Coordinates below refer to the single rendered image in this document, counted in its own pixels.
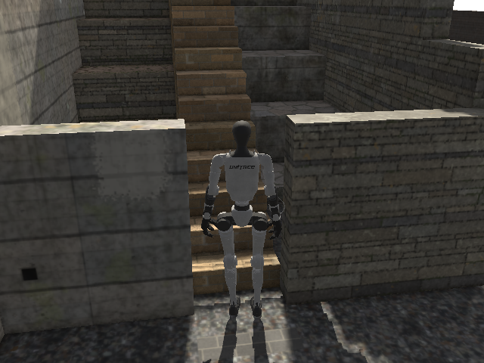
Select stairs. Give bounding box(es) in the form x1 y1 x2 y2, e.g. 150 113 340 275
169 0 281 295

